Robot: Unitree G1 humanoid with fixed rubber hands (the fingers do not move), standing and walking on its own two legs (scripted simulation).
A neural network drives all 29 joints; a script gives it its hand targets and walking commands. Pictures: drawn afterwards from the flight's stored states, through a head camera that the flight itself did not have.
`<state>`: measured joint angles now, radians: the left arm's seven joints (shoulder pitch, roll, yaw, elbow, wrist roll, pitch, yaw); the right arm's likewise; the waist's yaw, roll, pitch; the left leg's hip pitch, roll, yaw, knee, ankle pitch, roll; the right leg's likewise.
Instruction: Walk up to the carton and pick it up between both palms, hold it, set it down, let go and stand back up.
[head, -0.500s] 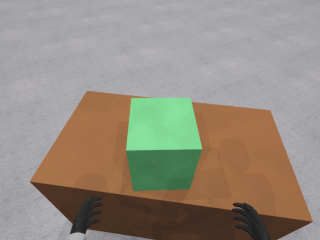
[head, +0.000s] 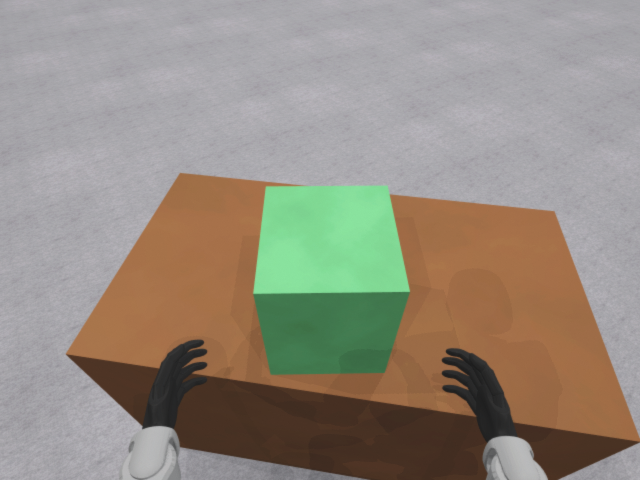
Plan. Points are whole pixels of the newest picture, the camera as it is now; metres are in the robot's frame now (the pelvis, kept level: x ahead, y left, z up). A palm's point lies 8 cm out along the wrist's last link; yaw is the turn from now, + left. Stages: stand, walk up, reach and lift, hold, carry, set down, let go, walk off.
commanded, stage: reach and lift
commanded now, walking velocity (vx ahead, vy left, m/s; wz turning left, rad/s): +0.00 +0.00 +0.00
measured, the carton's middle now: (327, 283) +0.44 +0.03 -0.06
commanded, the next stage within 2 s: none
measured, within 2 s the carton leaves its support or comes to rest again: neither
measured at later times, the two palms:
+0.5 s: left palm (177, 347) +0.29 +0.22 -0.01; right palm (491, 346) +0.31 -0.19 +0.00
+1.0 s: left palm (182, 279) +0.36 +0.22 +0.05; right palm (486, 271) +0.39 -0.19 +0.06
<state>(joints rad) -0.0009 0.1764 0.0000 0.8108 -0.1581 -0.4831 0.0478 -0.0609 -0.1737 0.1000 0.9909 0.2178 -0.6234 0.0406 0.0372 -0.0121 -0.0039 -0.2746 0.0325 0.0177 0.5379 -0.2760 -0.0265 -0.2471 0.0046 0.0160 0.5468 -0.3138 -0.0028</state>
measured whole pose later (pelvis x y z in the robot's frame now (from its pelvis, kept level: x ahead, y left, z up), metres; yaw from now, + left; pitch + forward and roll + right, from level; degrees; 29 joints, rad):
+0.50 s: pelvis +0.00 +0.00 +0.00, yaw +0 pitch +4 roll +0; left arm -0.25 0.18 0.05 0.88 -0.18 -0.36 0.04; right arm -0.33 -0.25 0.18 1.03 0.34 -0.47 0.01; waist 0.04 -0.01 -0.06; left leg -0.34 0.04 0.01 0.52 -0.26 -0.03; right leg -0.30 0.02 0.02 0.51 -0.28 0.00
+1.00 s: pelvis -0.01 +0.00 +0.00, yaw -1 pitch +10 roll -1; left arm -0.63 0.21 0.07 1.06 -0.19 -0.20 0.05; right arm -0.68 -0.30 0.20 1.16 0.42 -0.25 -0.02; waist 0.07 -0.01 -0.14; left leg -0.47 0.05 0.01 0.50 -0.22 -0.03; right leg -0.42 0.03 0.02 0.47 -0.22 0.00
